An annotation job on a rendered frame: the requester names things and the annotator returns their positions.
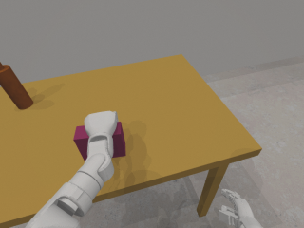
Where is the robot left hand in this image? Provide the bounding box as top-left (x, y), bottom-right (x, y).
top-left (84, 110), bottom-right (119, 137)

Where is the left robot forearm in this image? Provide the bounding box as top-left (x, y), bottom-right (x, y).
top-left (25, 132), bottom-right (115, 228)

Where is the right robot forearm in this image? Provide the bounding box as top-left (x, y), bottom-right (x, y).
top-left (238, 217), bottom-right (263, 228)

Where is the sponge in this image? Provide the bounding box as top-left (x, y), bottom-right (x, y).
top-left (73, 122), bottom-right (126, 161)

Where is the left robot upper arm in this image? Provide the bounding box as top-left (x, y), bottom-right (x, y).
top-left (31, 204), bottom-right (81, 228)

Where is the table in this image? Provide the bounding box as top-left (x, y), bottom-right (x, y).
top-left (0, 54), bottom-right (262, 228)

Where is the robot right hand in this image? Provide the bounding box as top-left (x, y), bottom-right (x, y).
top-left (218, 189), bottom-right (255, 228)

